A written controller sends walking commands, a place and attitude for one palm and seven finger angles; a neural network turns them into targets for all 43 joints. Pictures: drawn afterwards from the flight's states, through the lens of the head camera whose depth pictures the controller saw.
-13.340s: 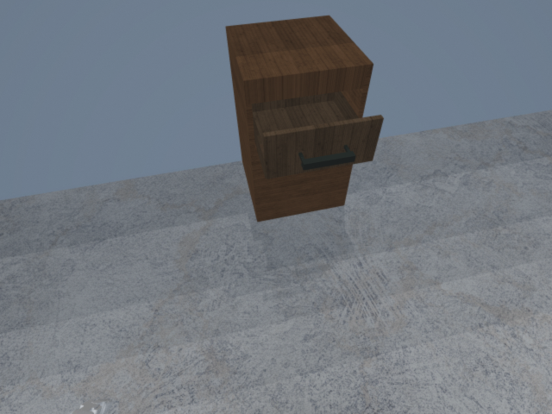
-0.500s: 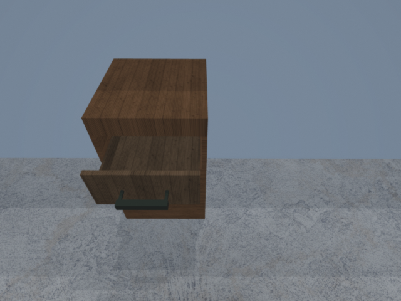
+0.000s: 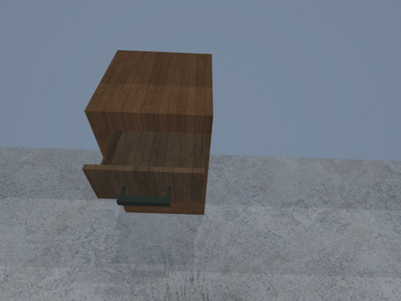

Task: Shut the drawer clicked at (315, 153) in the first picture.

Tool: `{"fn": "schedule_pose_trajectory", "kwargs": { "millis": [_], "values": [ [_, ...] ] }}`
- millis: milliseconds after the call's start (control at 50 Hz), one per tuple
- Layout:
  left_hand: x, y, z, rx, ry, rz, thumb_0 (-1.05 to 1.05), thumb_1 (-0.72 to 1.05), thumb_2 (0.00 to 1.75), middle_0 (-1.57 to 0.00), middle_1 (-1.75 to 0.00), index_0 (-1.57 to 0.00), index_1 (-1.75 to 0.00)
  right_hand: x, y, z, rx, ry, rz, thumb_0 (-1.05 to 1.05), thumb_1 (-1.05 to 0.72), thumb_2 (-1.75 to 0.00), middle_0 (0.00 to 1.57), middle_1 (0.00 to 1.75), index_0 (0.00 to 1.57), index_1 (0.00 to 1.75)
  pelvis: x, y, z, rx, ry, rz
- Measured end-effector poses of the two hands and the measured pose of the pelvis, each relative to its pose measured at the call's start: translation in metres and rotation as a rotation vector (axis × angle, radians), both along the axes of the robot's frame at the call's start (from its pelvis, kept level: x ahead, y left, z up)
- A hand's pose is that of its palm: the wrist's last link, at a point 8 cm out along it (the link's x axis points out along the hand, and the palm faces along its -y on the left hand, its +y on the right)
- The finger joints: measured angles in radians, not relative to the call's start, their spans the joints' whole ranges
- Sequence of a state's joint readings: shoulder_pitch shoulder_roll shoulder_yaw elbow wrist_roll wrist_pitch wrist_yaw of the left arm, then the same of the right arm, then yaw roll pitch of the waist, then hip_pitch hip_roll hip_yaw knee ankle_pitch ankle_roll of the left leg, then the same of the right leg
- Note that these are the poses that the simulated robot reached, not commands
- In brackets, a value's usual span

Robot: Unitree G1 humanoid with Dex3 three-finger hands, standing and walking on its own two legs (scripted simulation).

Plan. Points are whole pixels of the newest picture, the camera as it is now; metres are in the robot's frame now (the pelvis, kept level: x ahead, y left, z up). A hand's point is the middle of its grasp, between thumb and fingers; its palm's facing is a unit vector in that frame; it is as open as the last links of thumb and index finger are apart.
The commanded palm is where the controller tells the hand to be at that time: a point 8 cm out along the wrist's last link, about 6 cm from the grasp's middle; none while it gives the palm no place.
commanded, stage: look again from close up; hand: left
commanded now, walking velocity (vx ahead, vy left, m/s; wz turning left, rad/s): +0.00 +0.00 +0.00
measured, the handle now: (145, 195) +0.48 +0.21 -0.24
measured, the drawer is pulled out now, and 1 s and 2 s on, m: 0.18 0.18 0.18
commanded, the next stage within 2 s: shuffle to correct the standing spot in 0.30 s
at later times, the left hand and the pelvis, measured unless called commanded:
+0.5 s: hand out of the picture -0.01 +0.15 -0.18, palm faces +0.03 -0.99 -0.14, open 7.3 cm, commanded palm none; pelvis +0.01 +0.00 +0.00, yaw +0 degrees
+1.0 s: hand out of the picture +0.04 +0.15 -0.18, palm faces +0.05 -0.99 -0.17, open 7.3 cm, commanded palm none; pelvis +0.06 +0.00 +0.00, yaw +0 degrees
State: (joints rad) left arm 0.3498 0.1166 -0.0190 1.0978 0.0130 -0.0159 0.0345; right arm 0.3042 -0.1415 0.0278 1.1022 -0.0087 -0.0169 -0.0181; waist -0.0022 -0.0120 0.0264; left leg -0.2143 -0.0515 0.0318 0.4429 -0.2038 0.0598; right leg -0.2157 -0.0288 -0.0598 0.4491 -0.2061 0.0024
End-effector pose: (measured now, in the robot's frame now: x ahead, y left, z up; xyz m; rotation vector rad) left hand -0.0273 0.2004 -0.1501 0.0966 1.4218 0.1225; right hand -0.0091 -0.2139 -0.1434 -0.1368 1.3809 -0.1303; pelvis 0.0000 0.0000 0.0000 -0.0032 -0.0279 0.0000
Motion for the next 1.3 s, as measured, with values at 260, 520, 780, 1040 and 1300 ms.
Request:
{"fn": "schedule_pose_trajectory", "kwargs": {
  "millis": [260, 520, 780, 1040, 1300],
  "values": [
    [0.009, -0.003, -0.002, -0.013, -0.007, 0.003, 0.0, 0.91, 0.9, -0.2, -0.3, -0.2, -0.3, 0.004, 0.006, 0.001, 0.001, 0.009, -0.008, 0.01, -0.92, -0.9, 0.2, 0.3, 0.2, 0.3, 0.007, 0.002, 0.001, -0.003, -0.009, -0.001],
    [0.012, 0.004, -0.001, -0.001, -0.003, 0.001, 0.0, 0.91, 0.9, -0.2, -0.3, -0.2, -0.3, 0.0, 0.013, -0.001, 0.016, 0.031, -0.017, 0.01, -0.91, -0.9, 0.2, 0.3, 0.2, 0.3, 0.014, 0.005, 0.0, 0.002, -0.004, -0.001],
    [0.018, -0.004, -0.003, -0.002, 0.075, 0.034, 0.0, 0.91, 0.9, -0.2, -0.3, -0.2, -0.3, 0.018, 0.005, -0.006, 0.008, 0.074, -0.032, 0.01, -0.91, -0.9, 0.2, 0.3, 0.2, 0.3, 0.054, -0.002, -0.006, 0.0, 0.019, -0.008],
    [0.064, 0.003, 0.001, 0.042, -0.006, 0.02, 0.02, 0.93, 0.9, -0.2, -0.3, -0.2, -0.3, 0.056, -0.002, -0.005, -0.018, 0.009, -0.023, 0.03, -0.94, -0.9, 0.2, 0.3, 0.2, 0.3, 0.055, -0.002, -0.002, 0.013, 0.005, -0.005],
    [0.068, 0.029, 0.013, 0.116, -0.11, -0.055, 0.0, 0.91, 0.9, -0.2, -0.3, -0.2, -0.3, 0.055, -0.02, -0.007, -0.01, -0.127, 0.013, 0.01, -0.93, -0.9, 0.2, 0.3, 0.2, 0.3, 0.021, -0.005, -0.006, 0.002, -0.004, -0.013]
  ]
}}
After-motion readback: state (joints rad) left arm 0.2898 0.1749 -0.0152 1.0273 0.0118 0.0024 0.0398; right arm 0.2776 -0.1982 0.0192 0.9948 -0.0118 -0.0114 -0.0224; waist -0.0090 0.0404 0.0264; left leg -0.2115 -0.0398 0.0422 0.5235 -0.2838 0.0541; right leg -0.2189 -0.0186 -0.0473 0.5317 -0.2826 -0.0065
